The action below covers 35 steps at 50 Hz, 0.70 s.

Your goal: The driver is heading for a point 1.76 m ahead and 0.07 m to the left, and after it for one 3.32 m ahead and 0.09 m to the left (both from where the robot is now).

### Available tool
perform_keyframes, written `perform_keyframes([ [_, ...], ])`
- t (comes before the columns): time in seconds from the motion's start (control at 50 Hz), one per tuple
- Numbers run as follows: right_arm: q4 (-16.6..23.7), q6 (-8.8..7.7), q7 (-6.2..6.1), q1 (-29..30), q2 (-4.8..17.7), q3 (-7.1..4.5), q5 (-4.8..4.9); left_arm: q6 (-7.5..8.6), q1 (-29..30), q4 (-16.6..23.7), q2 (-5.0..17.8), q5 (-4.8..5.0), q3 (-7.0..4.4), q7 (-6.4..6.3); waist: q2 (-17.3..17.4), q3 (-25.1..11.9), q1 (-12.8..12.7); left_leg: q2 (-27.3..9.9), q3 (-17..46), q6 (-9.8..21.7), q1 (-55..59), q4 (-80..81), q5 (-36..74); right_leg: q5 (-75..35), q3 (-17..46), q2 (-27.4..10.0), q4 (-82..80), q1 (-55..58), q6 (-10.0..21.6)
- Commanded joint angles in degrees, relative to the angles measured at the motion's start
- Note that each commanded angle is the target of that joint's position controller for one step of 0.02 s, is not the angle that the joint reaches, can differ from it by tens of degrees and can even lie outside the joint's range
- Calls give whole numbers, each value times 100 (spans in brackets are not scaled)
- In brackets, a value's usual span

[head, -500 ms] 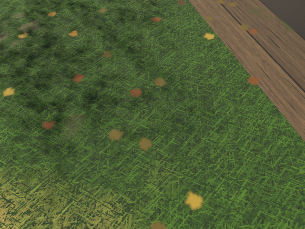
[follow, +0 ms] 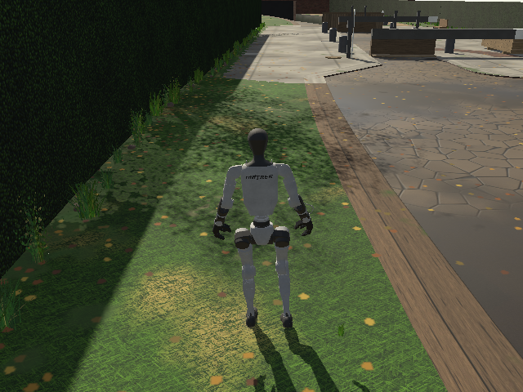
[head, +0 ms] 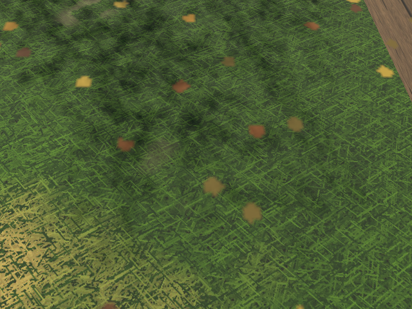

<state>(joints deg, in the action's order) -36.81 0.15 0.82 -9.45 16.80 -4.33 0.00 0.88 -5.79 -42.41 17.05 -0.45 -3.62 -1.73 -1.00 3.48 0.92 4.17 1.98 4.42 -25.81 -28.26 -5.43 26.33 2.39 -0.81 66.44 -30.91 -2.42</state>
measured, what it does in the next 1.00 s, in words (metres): steps on the spot, turning left: right foot, then left foot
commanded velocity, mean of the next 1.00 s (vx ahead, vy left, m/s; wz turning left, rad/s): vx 0.02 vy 0.00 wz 0.30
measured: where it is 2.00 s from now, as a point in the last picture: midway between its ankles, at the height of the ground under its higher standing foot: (179, 280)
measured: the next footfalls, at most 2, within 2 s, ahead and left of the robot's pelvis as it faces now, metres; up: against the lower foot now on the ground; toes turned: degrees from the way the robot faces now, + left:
right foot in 0.32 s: +0.11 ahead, -0.15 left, +0.00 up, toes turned +16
left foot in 0.66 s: +0.02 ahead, +0.09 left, +0.00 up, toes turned +13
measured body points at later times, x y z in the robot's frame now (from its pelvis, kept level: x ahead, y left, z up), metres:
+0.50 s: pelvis +0.04 -0.05 +0.01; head +0.07 -0.07 +0.46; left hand +0.08 +0.25 -0.08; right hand +0.26 -0.29 -0.09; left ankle -0.01 +0.08 -0.65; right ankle +0.07 -0.16 -0.73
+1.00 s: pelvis +0.03 -0.02 +0.00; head +0.03 -0.02 +0.45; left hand +0.04 +0.26 -0.12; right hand +0.23 -0.21 -0.10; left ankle -0.02 +0.08 -0.73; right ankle +0.08 -0.16 -0.73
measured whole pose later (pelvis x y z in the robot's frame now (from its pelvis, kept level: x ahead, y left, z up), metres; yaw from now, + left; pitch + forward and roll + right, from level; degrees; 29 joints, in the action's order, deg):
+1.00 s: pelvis +0.03 -0.02 +0.00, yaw +16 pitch -1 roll +0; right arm -40.2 0.7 -0.7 -12.1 11.8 -1.5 -0.7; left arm 0.5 -12.3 -48.4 14.8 -0.6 -2.3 -1.0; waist -0.2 0.9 -1.4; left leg 1.4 2.9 0.6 -11.8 -31.8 -18.7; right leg 16.4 0.9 -2.4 31.1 -13.8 -2.6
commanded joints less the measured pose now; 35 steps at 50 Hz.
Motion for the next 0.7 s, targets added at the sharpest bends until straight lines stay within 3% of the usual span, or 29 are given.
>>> perform_keyframes([
  [0.02, 496, -34, -122, 110, 877, -251, -49, -44, -545, 215, 461, -28, -146, -80, 651, -1195, -253, -1322, 1741, 1008, 969, 1005, 1076, -383, 166, 1, -543, -1, -66],
  [0.12, 561, 66, -274, 73, 942, -290, 18, -68, -209, 292, 387, 5, -111, -95, 807, -1190, -86, -1167, 2080, 826, 926, 1059, -586, -802, 331, 105, -1541, 96, -177],
  [0.22, 613, 166, -260, 7, 924, -297, 9, 51, -114, 356, 434, 64, -137, 0, 1050, -1070, 49, -1129, 2601, 732, 1042, 974, -967, -648, 349, 252, -2509, 531, -69],
  [0.28, 662, 236, -266, 105, 902, -290, 93, 131, -469, 269, 456, 98, -187, 89, 1083, -1028, -167, -956, 2764, 556, 1009, 710, -677, -1095, 193, 325, -3855, 1298, 142],
  [0.3, 660, 252, -283, 50, 802, -255, 125, 140, -709, 191, 581, 56, -240, 102, 952, -1068, -249, -764, 2561, 343, 771, 466, -877, -1511, 250, 40, -4395, 1849, 276],
  [0.32, 664, 253, -278, -167, 501, -171, 88, 115, -790, 236, 948, -72, -315, 90, 30, -1136, -118, -286, 1918, 19, 103, -583, -1923, -1628, 1201, -1106, -4742, 2442, 680],
  [0.34, 869, 178, -260, -48, 601, -217, 133, 66, -626, 225, 1330, -251, -395, 94, -1666, -715, 44, 603, 666, -299, -920, -1733, -2860, -2624, 2571, -2009, -5083, 2175, 1585],
  [0.36, 750, 98, -247, -75, 1031, -348, -14, 97, -352, 422, 1003, -272, -332, 79, -1231, -716, -40, 269, 918, -523, -919, -3033, -2854, -2836, 2751, -2241, -5044, 1911, 1899],
  [0.38, 562, 110, -222, -234, 1106, -400, 21, 100, -71, 512, 751, -180, -258, 44, -770, -709, 79, 248, 941, -594, -836, -3555, -2509, -2949, 2139, -1901, -4886, 1860, 1676],
  [0.4, 382, 173, -241, -398, 937, -370, 25, 94, 95, 548, 610, -77, -209, 34, -546, -647, 152, 229, 863, -706, -795, -3825, -2257, -2961, 1627, -1517, -4760, 1889, 1414],
  [0.42, 333, 223, -255, -452, 776, -321, -1, 90, 83, 536, 521, 17, -167, 30, -545, -595, 101, 226, 856, -796, -894, -4092, -2046, -3079, 1432, -1399, -4708, 1997, 1362],
  [0.44, 316, 250, -246, -440, 591, -260, 14, 71, 20, 510, 475, 34, -125, 25, -530, -557, 79, 219, 790, -860, -817, -4134, -1960, -3285, 1200, -1278, -4696, 1981, 1366],
  [0.48, 400, 241, -241, -181, 394, -164, 68, 27, -138, 454, 420, -4, -97, 31, -691, -564, -46, 99, 547, -944, -687, -3447, -1813, -3317, 881, -1078, -4679, 2202, 1371],
  [0.54, 507, 214, -208, 152, 140, -17, 28, -26, -263, 381, 544, 0, -117, 36, -1041, -719, -231, -281, 118, -987, 121, -1784, -1959, -3407, 712, -1021, -4551, 2365, 1369],
  [0.58, 494, 202, -188, 179, 265, -43, 78, -63, -472, 307, 734, 35, -162, 59, -1171, -724, -346, -267, -121, -959, 558, -998, -1924, -3527, 864, -1128, -4467, 2368, 1447],
  [0.6, 417, 195, -182, 49, 306, -65, 91, -73, -464, 290, 754, 75, -156, 68, -1118, -713, -279, -251, -182, -895, 818, -404, -1506, -3572, 884, -1127, -4370, 2343, 1422],
  [0.64, 266, 174, -175, -186, 349, -66, 33, -33, -626, 183, 627, 159, -98, 84, -883, -654, -144, -293, -82, -625, 1664, 1021, -178, -3459, 837, -1007, -4244, 2041, 1111],
  [0.66, 320, 171, -216, -250, 560, -83, -20, 47, -746, 163, 512, 72, -42, 115, -517, -883, -193, -727, 411, -444, 2348, 887, 655, -2981, 736, -895, -4127, 1666, 763],
  [0.68, 337, 194, -270, -298, 944, -149, -82, 157, -859, 219, 325, -116, 28, 191, 499, -1119, -430, -1340, 936, -132, 2774, 343, 1991, -2065, 248, -445, -3731, 1255, 433],
  [0.7, 239, 176, -209, -52, 565, -61, -107, 191, -740, 201, 135, -124, 88, 192, 1116, -1118, -442, -1372, 936, 192, 1989, 359, 1127, -1328, -55, -260, -3988, 1655, 152],
])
